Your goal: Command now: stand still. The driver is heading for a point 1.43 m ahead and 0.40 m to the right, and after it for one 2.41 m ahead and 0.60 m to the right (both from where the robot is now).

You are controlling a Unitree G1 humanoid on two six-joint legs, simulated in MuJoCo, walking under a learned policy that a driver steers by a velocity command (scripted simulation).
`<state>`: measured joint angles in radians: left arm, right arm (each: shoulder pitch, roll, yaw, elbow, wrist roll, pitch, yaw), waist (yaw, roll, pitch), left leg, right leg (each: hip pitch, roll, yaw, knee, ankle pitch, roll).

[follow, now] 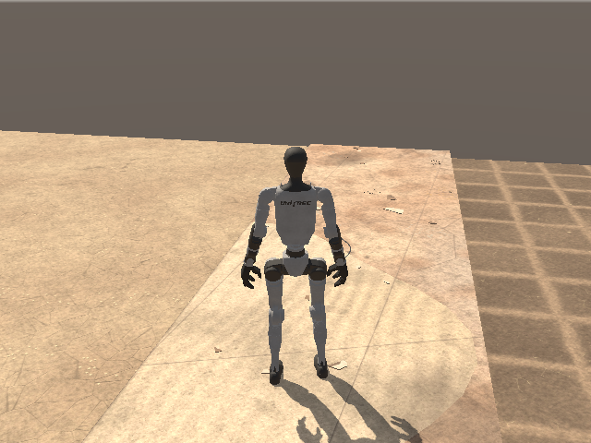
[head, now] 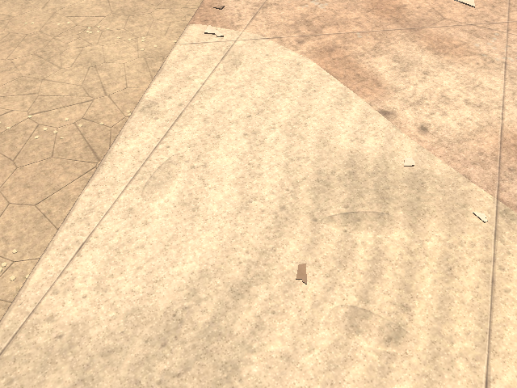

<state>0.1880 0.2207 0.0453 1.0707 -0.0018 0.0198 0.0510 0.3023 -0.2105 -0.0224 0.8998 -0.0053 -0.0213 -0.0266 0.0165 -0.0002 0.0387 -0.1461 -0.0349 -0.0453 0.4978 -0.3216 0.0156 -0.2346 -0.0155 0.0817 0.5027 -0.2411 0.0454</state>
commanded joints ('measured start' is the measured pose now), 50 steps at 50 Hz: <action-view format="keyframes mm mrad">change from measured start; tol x16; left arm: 1 17 104 16 -15 0 -7 4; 20 92 78 4 37 -15 -9 6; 24 -106 80 2 -95 -37 -96 -35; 29 60 62 10 -57 -36 -146 -57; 33 540 178 42 28 64 -102 -61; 36 188 151 28 -74 35 -111 -66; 50 287 138 3 -28 -5 -105 -14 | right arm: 1 44 -98 -19 -13 1 -9 -4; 22 169 -223 -51 100 39 -15 -13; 33 -164 5 -18 -74 -38 -71 31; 50 -308 -113 -31 -126 21 -82 69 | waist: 1 -1 4 5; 19 -11 24 -24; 23 -83 222 192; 30 86 104 20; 33 220 -391 -47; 36 12 -21 59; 50 -36 -130 -9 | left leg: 1 -104 44 -36 -117 163 8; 18 -106 38 -24 -128 146 8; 22 -106 293 -421 -379 -697 200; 24 -56 403 -537 -433 -470 250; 27 -29 301 -302 -384 -242 158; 30 -237 167 -118 -241 -339 172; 33 -741 -59 2 644 -228 130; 35 -878 92 -82 812 47 141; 50 -256 7 76 26 437 64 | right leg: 1 71 -6 -3 -55 160 -27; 18 58 2 -16 -66 146 -27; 19 63 40 -61 -33 -49 -32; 21 -151 76 -105 126 -412 -54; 25 -468 -92 -24 466 -175 -95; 31 325 96 -298 -3 -82 -63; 34 347 -403 744 -440 -823 -227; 39 109 -208 189 -422 -108 -207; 42 231 -197 40 -344 464 -211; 50 225 -170 -77 -215 758 -147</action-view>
